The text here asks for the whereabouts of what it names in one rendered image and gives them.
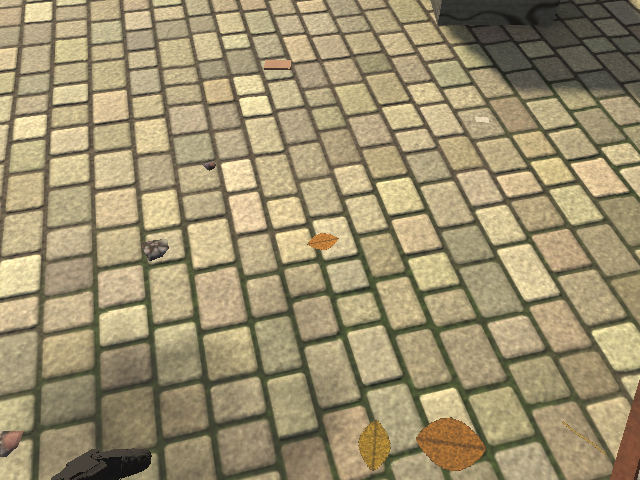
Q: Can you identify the robot left hand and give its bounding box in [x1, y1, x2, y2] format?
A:
[51, 448, 152, 480]

